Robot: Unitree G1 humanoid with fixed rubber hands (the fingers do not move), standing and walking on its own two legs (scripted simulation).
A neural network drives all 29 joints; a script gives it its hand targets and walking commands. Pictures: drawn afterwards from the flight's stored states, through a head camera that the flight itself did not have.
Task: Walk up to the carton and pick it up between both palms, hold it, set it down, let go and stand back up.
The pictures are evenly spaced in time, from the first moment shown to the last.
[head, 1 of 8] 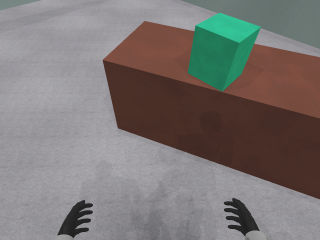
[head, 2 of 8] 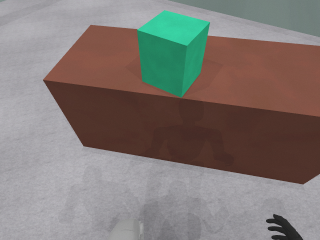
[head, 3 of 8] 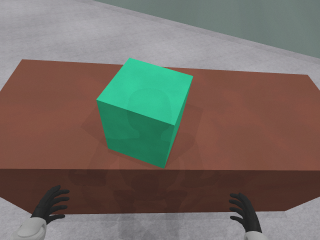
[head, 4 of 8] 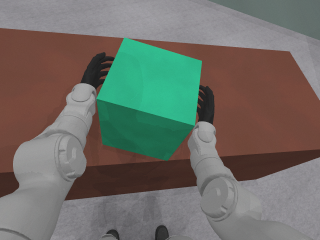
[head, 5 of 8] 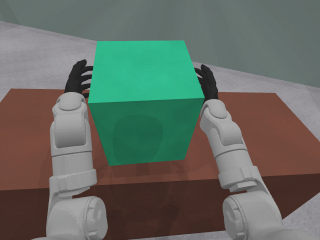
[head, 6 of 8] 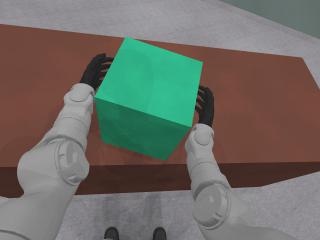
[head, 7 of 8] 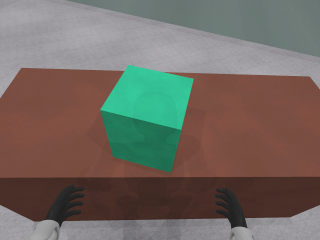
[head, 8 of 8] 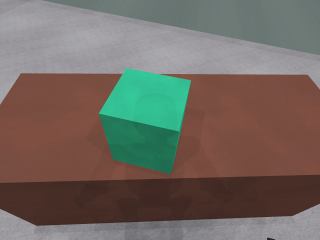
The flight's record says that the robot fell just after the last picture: no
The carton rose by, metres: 0.21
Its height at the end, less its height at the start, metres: +0.00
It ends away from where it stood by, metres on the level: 0.03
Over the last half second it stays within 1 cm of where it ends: yes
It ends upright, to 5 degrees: yes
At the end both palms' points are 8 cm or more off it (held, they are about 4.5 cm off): yes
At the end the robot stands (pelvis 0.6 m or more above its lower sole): yes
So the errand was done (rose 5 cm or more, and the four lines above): yes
